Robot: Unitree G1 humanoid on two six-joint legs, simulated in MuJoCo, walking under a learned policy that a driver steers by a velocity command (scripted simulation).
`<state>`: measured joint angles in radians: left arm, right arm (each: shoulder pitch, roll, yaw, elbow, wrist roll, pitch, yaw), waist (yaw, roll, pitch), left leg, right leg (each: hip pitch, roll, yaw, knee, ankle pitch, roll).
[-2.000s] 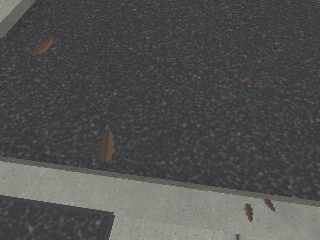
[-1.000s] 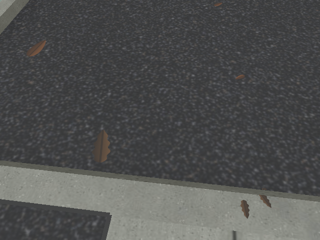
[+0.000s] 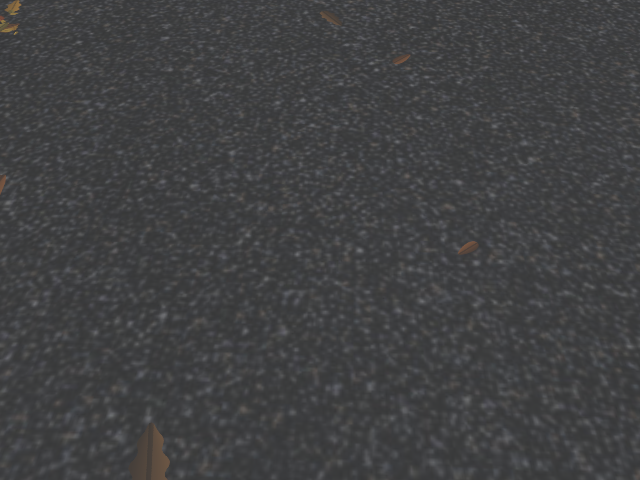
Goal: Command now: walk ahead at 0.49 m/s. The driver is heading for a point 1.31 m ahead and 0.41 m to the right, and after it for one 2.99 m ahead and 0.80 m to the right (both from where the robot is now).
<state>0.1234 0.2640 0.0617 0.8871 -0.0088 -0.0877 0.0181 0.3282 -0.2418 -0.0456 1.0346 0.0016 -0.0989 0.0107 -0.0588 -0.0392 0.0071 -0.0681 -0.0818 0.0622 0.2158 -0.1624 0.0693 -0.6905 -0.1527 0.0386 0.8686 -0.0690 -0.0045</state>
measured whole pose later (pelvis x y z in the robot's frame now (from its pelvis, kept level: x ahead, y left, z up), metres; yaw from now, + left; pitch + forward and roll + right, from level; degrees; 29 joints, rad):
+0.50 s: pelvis +0.25 -0.05 +0.01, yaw +0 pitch +0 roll -2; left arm 0.22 0.23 0.08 1.00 -0.01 -0.06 -0.01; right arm 0.16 -0.26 -0.06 0.93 0.02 -0.03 0.00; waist -0.02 0.03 0.02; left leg -0.52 0.11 0.06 0.92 -0.34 0.00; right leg -0.09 0.00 -0.10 0.28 -0.52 -0.01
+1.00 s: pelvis +0.43 -0.06 +0.02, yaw -5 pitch -1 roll +2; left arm 0.15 0.23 0.10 0.88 -0.01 0.00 -0.02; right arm 0.25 -0.22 -0.07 1.05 0.00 -0.06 -0.02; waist 0.05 -0.01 0.00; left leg -0.17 0.04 0.12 0.82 -0.49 0.03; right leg -0.33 -0.03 -0.12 0.67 -0.32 -0.08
